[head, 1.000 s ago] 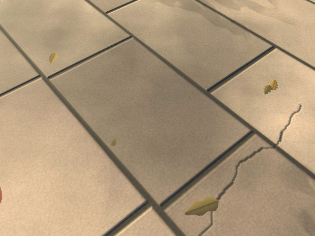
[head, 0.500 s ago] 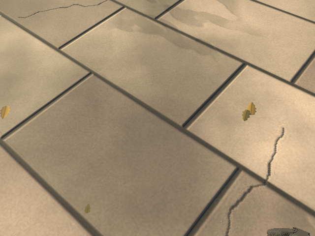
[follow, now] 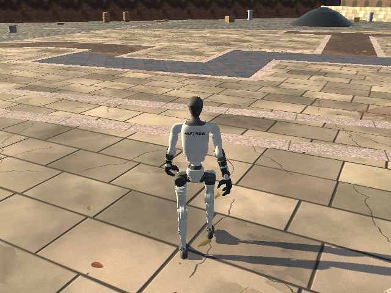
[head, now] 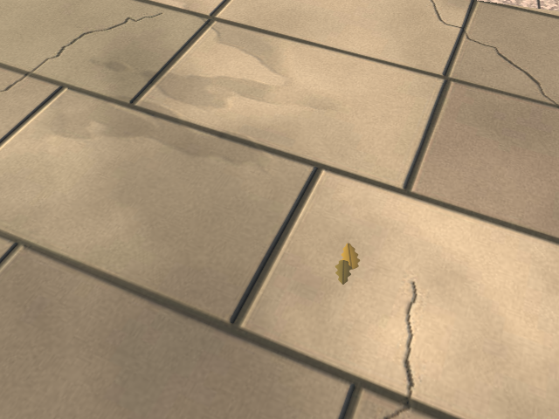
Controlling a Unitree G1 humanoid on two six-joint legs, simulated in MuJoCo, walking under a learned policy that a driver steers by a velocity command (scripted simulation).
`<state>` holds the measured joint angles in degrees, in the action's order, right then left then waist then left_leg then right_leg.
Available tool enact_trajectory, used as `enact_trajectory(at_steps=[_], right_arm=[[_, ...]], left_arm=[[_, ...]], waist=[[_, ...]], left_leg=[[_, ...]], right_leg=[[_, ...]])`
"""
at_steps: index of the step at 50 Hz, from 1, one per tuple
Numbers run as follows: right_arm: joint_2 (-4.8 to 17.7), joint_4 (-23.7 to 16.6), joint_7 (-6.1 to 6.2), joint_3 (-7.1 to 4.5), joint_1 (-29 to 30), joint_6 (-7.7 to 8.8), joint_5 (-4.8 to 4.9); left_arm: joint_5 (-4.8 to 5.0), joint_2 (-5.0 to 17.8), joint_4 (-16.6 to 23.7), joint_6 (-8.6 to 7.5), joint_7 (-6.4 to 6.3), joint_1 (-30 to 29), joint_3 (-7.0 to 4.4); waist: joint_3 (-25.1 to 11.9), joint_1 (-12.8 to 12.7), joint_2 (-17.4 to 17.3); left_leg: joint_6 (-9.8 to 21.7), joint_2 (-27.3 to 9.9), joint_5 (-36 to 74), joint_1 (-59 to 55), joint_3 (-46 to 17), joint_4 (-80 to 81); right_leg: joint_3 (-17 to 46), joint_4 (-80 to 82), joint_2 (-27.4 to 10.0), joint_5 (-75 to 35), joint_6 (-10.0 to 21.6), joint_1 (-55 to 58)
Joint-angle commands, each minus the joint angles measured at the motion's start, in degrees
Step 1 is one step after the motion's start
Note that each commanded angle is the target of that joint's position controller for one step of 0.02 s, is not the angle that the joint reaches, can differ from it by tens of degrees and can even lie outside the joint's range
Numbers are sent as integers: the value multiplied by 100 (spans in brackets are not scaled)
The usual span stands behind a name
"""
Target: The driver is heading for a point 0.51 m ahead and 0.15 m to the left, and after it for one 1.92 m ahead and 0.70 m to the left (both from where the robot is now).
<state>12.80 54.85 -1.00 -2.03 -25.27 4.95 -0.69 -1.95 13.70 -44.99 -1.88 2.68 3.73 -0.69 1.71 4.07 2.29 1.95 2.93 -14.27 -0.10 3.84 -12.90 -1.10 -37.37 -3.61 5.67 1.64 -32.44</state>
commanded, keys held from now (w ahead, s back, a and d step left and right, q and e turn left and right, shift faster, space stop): w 0.06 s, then w+q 0.56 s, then q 0.38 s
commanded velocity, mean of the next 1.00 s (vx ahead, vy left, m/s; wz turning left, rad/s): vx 0.40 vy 0.00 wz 0.40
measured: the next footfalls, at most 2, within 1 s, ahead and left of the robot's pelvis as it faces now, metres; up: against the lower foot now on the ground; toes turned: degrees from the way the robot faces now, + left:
right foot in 0.10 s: +0.20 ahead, -0.11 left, +0.00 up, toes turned -3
left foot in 0.64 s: +0.46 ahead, +0.11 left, +0.00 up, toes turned +21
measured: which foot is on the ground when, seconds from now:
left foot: down 0.00-0.12, up 0.14-0.62, down 0.64-1.00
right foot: up 0.00-0.08, down 0.10-0.66, up 0.68-1.00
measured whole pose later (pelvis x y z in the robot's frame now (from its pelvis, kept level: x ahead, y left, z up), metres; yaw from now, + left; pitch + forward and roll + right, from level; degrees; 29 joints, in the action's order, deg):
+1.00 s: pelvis +0.45 +0.05 +0.00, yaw +29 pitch +1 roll +0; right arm 15.8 48.3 0.3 -4.2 -16.8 0.0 -0.4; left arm -1.5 14.7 -44.3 0.6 -1.0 6.3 -2.2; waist 5.1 2.5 2.0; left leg 6.6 8.7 -11.2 11.5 -5.1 -22.6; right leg 3.0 -53.5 -4.2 13.5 -3.5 -35.9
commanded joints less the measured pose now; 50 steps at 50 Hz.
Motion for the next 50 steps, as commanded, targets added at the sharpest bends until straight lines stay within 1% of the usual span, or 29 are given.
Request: enact_trajectory(at_steps=[1,3,4,5,6,7,8,9,10,11,13,16,20,25,26,28,30,31,32,33,34,35,36,37,38,39,41,45,50], right_arm=[[973,-166,40,-200,-85,30,-12],[1021,-107,68,-209,-40,-23,-10],[947,-62,71,-181,-81,-54,20],[785,-169,68,-118,-19,-50,43],[135,-450,36,45,-366,-35,195],[742,-344,114,-132,-254,-93,65],[838,-393,107,-191,78,-118,26],[690,-390,61,-166,255,-116,46],[597,-342,36,-172,285,-166,29],[525,-296,-2,-175,188,-247,-59],[401,-277,-72,-177,205,-361,-100],[360,-463,-135,-205,736,-428,-98],[248,-758,-192,-154,1523,-427,-93],[198,-1142,-272,-56,2421,-410,-131],[225,-1193,-277,-58,2487,-405,-138],[296,-1214,-256,-88,2385,-408,-147],[445,-1079,-202,-170,1802,-405,-158],[580,-908,-167,-251,1206,-365,-165],[841,-641,-91,-381,309,-306,-246],[1617,-676,3,-596,94,-315,-295],[1777,-797,19,-622,149,-371,-63],[1683,-763,72,-596,395,-392,24],[1334,-761,101,-509,715,-377,58],[1089,-814,117,-442,1049,-381,76],[899,-849,125,-380,1203,-370,124],[846,-878,112,-343,1262,-348,116],[1039,-875,90,-379,1186,-286,66],[1146,-903,120,-403,888,-344,42],[1209,-981,177,-429,605,-489,7]], left_arm=[[18,414,457,-99,-50,-456,-71],[-22,485,328,-143,-100,-40,-123],[-76,573,78,-205,-144,646,-187],[-177,896,-180,-275,-217,1644,-306],[-266,1538,-225,-267,-293,2278,-470],[-12,1401,-267,-174,-294,2199,-482],[43,1057,-189,-162,-283,1620,-379],[52,695,-150,-208,-257,1225,-290],[52,503,-165,-259,-258,1059,-240],[77,401,-224,-304,-282,1016,-207],[73,426,-315,-421,-293,1141,-225],[112,508,-456,-501,-317,1350,-269],[99,435,-630,-487,-338,1621,-251],[83,595,-862,-438,-406,2059,-282],[75,626,-906,-410,-422,2124,-290],[57,736,-937,-349,-458,2096,-311],[36,923,-939,-256,-486,2025,-363],[39,1007,-913,-195,-479,2010,-388],[76,1018,-816,-172,-459,1870,-394],[221,410,-437,-215,-373,2121,-267],[184,701,-197,-266,-350,1693,-335],[175,641,-78,-293,-350,1194,-313],[204,557,-84,-331,-368,1223,-269],[153,546,-162,-290,-381,1332,-282],[22,599,-164,-181,-392,1382,-307],[-39,546,-170,-55,-380,1503,-306],[-27,436,-118,99,-356,1563,-285],[11,496,129,184,-371,1038,-279],[69,608,416,233,-400,331,-250]], waist=[[197,-155,-760],[36,-395,-722],[-294,-691,-483],[-928,-1090,-117],[-1725,-1111,1106],[-1712,-1106,788],[-833,-844,370],[-378,-694,233],[-110,-552,262],[24,-405,324],[28,-313,249],[143,-297,126],[322,-406,104],[478,-639,95],[475,-640,99],[331,-523,187],[-81,-233,332],[-447,9,308],[-880,469,-13],[-1562,249,-1284],[-1949,244,-941],[-1262,171,-376],[-661,-62,-204],[-337,-332,-61],[-177,-474,-69],[-296,-584,-177],[-470,-677,-282],[-604,-488,-537],[-521,-208,-689]], left_leg=[[753,-1605,2453,247,-796,177],[656,-1605,3380,97,-697,-481],[557,-1374,3753,309,-525,-1405],[426,-1087,2903,1120,-351,-2697],[141,-286,-141,3077,128,-4769],[208,-111,-1528,3625,-407,-5595],[283,-450,-1125,3798,-684,-5704],[283,-651,-696,3659,-692,-5461],[263,-762,-477,3442,-674,-5214],[209,-830,-323,3238,-678,-5073],[143,-811,-59,3157,-625,-5115],[58,-878,509,3735,-576,-4921],[-4,-843,1245,3984,-365,-3934],[229,-678,1382,3713,192,-2656],[317,-620,1210,3669,268,-2521],[537,-348,712,3284,481,-2343],[812,59,62,2525,653,-2272],[971,247,-73,1796,608,-2029],[1214,70,232,496,120,-1493],[2042,-1764,1093,-1514,-2480,-1542],[2513,-2482,2828,-1832,-4421,-837],[2301,-2301,3807,-1275,-3241,-860],[2024,-2080,4448,-487,-2570,-838],[1720,-1705,4408,124,-2048,-699],[1532,-1437,4631,624,-1731,-626],[1452,-1291,4744,841,-1569,-596],[1409,-1101,5225,1028,-1391,-644],[1184,-919,5109,893,-1471,-769],[1076,-1020,4241,518,-2061,-889]], right_leg=[[-235,391,156,114,138,477],[-318,779,367,405,312,1159],[-317,1185,484,304,436,2148],[393,1286,-144,614,672,3544],[2774,1647,-1946,1213,1256,5281],[3669,2200,-2203,1468,1420,4776],[2763,2298,-1899,1563,1247,4034],[2093,2532,-1617,1252,1079,3346],[1552,2723,-1365,902,854,2898],[1142,2863,-1178,646,698,2574],[720,2966,-1112,-47,702,2455],[149,3069,-1060,-597,711,2668],[-464,3051,-922,-1017,666,2806],[-937,2838,-1083,-1840,598,3372],[-1012,2695,-1131,-2177,572,3579],[-1216,2137,-1173,-3677,502,3880],[-1349,976,-1196,-5123,472,4031],[-1369,-16,-1188,-4991,448,3847],[-1437,-1553,-1042,-3837,246,2983],[-1425,-3894,-199,407,-135,560],[-242,-4934,598,2724,-273,-470],[258,-4796,161,2118,-234,-797],[225,-4288,-24,1719,-227,-645],[243,-3799,-157,1640,-248,-390],[232,-3498,-189,1560,-314,-55],[241,-3263,-183,1522,-374,225],[166,-2915,-85,1375,-471,360],[150,-2235,-20,882,-544,65],[330,-1482,83,689,-505,-152]])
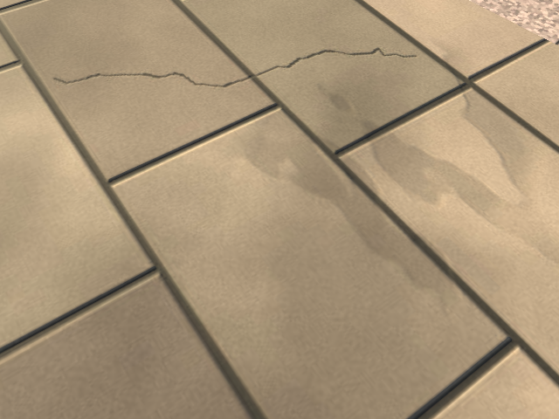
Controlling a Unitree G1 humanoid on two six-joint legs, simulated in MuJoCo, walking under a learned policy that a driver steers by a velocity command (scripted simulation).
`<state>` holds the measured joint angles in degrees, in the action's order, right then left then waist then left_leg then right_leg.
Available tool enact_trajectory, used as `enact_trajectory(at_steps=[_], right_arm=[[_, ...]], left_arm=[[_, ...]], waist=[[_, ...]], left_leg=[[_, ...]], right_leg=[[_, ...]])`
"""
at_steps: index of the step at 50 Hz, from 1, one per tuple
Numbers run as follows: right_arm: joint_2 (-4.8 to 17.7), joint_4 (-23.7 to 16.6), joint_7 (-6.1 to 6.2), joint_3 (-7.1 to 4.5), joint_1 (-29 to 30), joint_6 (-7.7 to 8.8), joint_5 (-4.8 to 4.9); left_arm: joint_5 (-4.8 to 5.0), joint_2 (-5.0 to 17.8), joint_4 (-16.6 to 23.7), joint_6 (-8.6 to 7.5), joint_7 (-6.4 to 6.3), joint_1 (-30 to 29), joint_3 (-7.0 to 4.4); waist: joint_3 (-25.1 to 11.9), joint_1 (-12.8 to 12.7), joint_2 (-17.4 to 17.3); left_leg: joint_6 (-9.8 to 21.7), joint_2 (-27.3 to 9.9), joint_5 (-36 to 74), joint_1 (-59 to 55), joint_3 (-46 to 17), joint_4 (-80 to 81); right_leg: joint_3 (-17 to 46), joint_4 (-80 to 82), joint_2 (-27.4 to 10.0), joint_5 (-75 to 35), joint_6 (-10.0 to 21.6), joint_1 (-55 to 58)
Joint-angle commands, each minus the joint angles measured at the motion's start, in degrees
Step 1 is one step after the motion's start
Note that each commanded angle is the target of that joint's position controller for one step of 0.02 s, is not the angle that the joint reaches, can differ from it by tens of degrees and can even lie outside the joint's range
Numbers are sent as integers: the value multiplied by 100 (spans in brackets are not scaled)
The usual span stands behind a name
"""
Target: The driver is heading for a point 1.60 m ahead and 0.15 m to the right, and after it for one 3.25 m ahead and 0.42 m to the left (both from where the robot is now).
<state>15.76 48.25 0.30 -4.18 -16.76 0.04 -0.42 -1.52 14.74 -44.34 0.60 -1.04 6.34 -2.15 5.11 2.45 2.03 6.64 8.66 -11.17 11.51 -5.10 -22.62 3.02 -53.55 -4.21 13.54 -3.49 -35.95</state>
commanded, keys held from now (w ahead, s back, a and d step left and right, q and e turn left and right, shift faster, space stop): q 0.12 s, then no key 0.88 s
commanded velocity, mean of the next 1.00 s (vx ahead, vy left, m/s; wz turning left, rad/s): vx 0.03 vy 0.00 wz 0.21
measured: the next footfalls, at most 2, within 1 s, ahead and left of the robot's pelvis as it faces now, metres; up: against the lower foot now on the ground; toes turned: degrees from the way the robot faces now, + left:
right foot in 0.20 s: +0.15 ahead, -0.13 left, +0.00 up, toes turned +11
left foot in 0.58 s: +0.04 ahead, +0.07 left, +0.00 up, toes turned +6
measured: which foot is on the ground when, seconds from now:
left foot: down 0.00-0.20, up 0.22-0.56, down 0.58-1.00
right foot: up 0.00-0.18, down 0.20-1.00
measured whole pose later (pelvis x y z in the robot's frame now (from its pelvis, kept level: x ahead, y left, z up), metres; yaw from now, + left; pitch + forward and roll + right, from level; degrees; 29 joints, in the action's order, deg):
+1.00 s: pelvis +0.05 -0.03 +0.00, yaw +10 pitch -2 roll +0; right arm 12.8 60.8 1.9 0.8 -13.3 0.1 -0.3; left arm -0.6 13.2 -60.8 0.6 -1.0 14.6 -0.2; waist 1.5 -1.2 0.3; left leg 2.3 3.4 -14.0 4.7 -3.3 -20.8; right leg 0.7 -20.8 0.4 7.7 0.1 -11.3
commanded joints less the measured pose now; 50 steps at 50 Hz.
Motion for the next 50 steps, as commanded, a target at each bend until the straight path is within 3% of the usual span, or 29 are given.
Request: enact_trajectory(at_steps=[1,6,8,9,10,11,12,13,14,15,17,21,24,26,27,28,29,30,31,32,35,40,50], right_arm=[[927,-339,54,-222,-278,-21,-37],[1027,-479,62,-266,-159,-134,-89],[995,-562,67,-251,157,-155,-46],[939,-611,77,-221,350,-145,33],[674,-699,83,-133,214,-108,89],[357,-720,117,-71,-421,-121,76],[779,-556,162,-159,-595,-204,-93],[885,-456,156,-197,-406,-244,-112],[840,-415,121,-192,-206,-283,-93],[777,-437,69,-171,-88,-321,-57],[672,-382,-11,-110,-63,-369,-10],[461,-301,-8,33,202,-429,11],[455,-205,30,102,379,-444,33],[415,-41,57,138,236,-393,33],[370,64,77,168,114,-341,14],[483,85,105,171,194,-270,-42],[739,47,143,162,256,-186,-150],[876,84,125,162,680,-151,-72],[553,68,83,258,917,-94,-58],[445,124,76,302,917,-49,-59],[525,449,143,314,582,8,-9],[434,747,154,346,395,21,2],[301,1178,180,404,185,57,7]], left_arm=[[39,530,391,-16,-38,-15,-99],[132,654,512,-90,-97,-48,-80],[142,671,408,-138,-123,390,-80],[82,666,339,-191,-148,682,-84],[-2,953,351,-242,-204,861,-140],[40,1445,527,-190,-205,520,-191],[141,1228,409,-109,-150,895,-169],[145,901,428,-97,-117,797,-77],[131,696,450,-85,-103,485,-21],[85,648,482,-74,-106,264,8],[32,676,419,-97,-106,237,11],[46,733,199,-129,-61,472,14],[10,884,58,-58,-7,585,-35],[32,923,-17,4,8,549,-53],[60,913,-61,32,4,526,-49],[59,850,-115,25,0,651,-36],[87,693,-66,-10,26,692,6],[165,450,-79,-5,37,715,60],[105,490,-240,19,18,654,72],[98,555,-344,21,20,615,43],[69,613,-593,-22,60,742,22],[85,487,-1012,-43,34,803,66],[90,368,-1575,-47,-23,920,123]], waist=[[-820,-12,-675],[-667,-11,-784],[-658,-247,-831],[-668,-458,-740],[-962,-414,-43],[-1066,10,1238],[-1409,-158,1047],[-1073,-127,392],[-796,-68,164],[-700,-14,358],[-722,-46,702],[-851,-197,720],[-779,-327,882],[-744,-217,787],[-703,-115,660],[-677,-154,433],[-777,-248,-115],[-501,-543,-911],[-398,-503,-793],[-301,-462,-718],[-209,-419,-796],[-129,-355,-384],[-218,-331,-190]], left_leg=[[629,-1629,3877,-716,-1292,28],[604,-1671,3941,-846,-1940,-407],[331,-1493,3521,-612,-1987,-624],[73,-1252,3064,-276,-1916,-912],[-232,-880,1945,141,-1500,-1689],[-494,222,-2046,1197,-474,-2718],[-556,145,-3010,1253,-196,-3765],[-584,9,-2587,1288,-400,-4228],[-651,-121,-2150,1250,-428,-4257],[-724,-196,-1882,1232,-410,-4107],[-870,-146,-1547,1029,-277,-3844],[-925,-313,-1645,606,-26,-2478],[-803,-447,-1509,165,267,-1440],[-683,-490,-915,-237,412,-542],[-597,-522,-301,-623,441,225],[-492,-750,127,-985,71,589],[-338,-1466,117,-1225,-739,753],[-62,-1881,275,-150,-1104,733],[-71,-1848,-203,366,-1061,822],[-211,-1620,-516,479,-904,874],[-358,-1345,-453,316,-661,899],[-291,-1321,-320,136,-583,835],[-261,-1266,78,8,-451,726]], right_leg=[[-47,267,186,-23,28,197],[112,1188,473,552,226,726],[40,2171,548,312,350,1547],[54,3077,484,-435,437,2274],[853,3490,-414,-1322,684,3073],[2448,3373,-1871,-4172,1456,3716],[2918,3307,-2198,-4649,2129,3452],[2392,3325,-1829,-4213,2073,3170],[1706,3370,-1371,-3576,1798,2864],[1281,3465,-1032,-3094,1535,2774],[783,3468,-655,-3183,1388,2728],[744,3498,-678,-2566,1438,2896],[897,3558,-676,-1753,1463,2753],[936,3461,-630,-1474,1377,2595],[895,3371,-579,-1341,1221,2381],[922,3341,-546,-1091,972,2053],[703,3021,-345,-708,715,1741],[107,3181,269,-76,555,2183],[106,3242,212,-173,484,2815],[172,3294,193,-392,479,2963],[271,3355,22,-783,541,2978],[284,3497,19,-693,477,2800],[305,3483,-36,-823,496,2842]])
Over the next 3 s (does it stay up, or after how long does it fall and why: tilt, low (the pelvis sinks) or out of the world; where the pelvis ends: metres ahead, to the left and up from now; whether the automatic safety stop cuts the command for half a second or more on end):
stays up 0.53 0.02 0.00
